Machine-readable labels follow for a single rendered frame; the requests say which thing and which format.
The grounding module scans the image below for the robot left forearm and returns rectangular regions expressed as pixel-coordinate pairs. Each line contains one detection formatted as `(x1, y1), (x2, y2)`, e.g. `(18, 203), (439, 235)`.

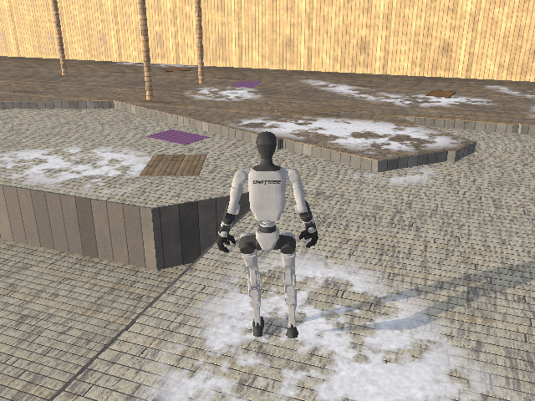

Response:
(218, 201), (235, 237)

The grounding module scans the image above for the left robot foot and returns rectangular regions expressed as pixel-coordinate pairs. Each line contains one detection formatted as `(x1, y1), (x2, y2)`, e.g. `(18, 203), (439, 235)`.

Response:
(252, 317), (264, 338)

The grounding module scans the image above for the left robot hand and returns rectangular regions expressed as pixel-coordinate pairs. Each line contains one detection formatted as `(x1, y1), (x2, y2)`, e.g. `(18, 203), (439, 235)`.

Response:
(217, 234), (236, 253)

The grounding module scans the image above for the robot right forearm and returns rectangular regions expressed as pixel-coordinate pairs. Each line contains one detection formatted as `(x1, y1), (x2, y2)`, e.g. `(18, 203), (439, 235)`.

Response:
(299, 201), (317, 233)

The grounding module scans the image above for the robot left upper arm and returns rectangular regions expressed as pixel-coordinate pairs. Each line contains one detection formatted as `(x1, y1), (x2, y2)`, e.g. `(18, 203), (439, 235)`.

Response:
(227, 168), (250, 215)

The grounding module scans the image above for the right robot thigh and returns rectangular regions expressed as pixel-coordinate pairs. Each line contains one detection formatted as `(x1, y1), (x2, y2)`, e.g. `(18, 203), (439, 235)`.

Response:
(279, 232), (296, 286)

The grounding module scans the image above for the robot right upper arm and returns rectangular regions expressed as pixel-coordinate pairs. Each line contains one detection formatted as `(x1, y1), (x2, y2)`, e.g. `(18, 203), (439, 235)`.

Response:
(284, 168), (308, 214)

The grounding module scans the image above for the right robot hand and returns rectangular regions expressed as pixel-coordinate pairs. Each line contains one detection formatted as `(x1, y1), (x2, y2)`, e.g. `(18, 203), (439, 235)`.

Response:
(299, 230), (318, 247)

